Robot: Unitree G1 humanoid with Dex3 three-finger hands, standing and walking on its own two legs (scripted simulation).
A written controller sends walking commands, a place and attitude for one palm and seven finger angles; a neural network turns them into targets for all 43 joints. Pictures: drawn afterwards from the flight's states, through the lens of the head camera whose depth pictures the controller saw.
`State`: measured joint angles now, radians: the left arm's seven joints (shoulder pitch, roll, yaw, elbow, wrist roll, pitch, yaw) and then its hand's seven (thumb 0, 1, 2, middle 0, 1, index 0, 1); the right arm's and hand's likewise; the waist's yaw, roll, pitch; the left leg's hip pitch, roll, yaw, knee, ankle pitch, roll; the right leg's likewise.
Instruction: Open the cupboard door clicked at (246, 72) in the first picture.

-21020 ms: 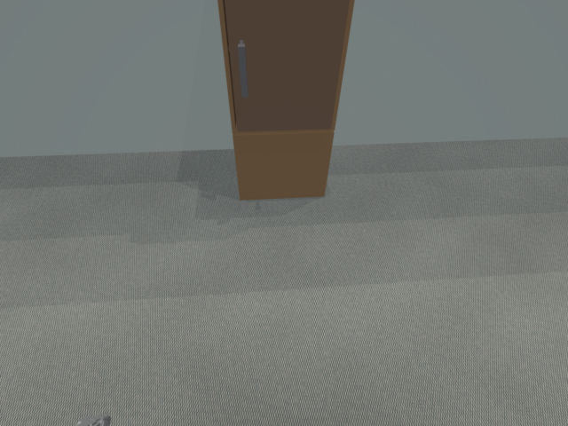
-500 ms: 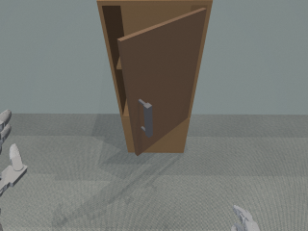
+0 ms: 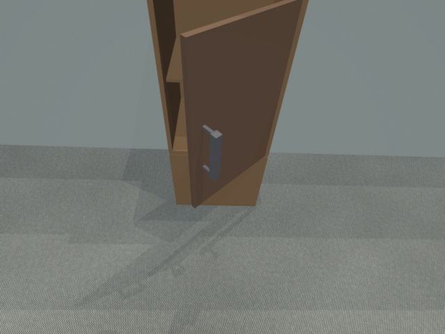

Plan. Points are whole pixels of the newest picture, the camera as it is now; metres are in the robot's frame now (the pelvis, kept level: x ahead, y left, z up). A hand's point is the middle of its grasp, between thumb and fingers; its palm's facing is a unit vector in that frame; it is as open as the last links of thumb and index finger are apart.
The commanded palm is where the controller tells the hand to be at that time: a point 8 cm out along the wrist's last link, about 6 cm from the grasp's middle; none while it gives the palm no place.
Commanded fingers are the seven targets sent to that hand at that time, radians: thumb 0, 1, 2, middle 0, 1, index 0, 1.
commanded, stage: let the arm hang, fingers relaxed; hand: left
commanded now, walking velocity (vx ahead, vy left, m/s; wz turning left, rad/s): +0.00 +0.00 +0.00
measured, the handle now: (210, 153) +0.58 +0.06 -0.07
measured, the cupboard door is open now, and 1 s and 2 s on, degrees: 43 43 43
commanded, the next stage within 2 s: look to check the result in 0.80 s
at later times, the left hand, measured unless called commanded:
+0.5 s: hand out of the picture -0.09 +0.17 -0.17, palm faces +0.08 -0.98 -0.20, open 7.4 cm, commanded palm none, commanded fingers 0.00 0.90 0.90 -0.20 -0.30 -0.20 -0.30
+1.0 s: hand out of the picture -0.02 +0.14 -0.17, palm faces +0.07 -0.99 -0.14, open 7.4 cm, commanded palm none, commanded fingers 0.00 0.90 0.90 -0.20 -0.30 -0.20 -0.30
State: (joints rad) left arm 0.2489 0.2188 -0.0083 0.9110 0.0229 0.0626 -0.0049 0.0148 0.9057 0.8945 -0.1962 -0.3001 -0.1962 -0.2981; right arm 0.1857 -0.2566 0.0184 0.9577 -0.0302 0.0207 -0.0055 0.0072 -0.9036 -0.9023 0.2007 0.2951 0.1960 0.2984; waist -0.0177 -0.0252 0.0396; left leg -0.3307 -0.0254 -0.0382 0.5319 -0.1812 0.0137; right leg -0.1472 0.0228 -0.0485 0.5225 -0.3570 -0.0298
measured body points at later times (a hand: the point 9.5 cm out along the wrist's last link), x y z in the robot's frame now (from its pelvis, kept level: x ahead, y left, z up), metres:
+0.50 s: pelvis -0.01 +0.01 +0.00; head -0.01 +0.00 +0.45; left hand -0.09 +0.22 -0.15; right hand -0.03 -0.19 -0.16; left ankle +0.06 +0.11 -0.73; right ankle -0.05 -0.10 -0.73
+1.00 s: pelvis +0.01 -0.01 +0.01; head +0.02 +0.00 +0.45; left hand -0.02 +0.19 -0.16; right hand -0.02 -0.21 -0.16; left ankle +0.06 +0.11 -0.73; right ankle -0.05 -0.10 -0.73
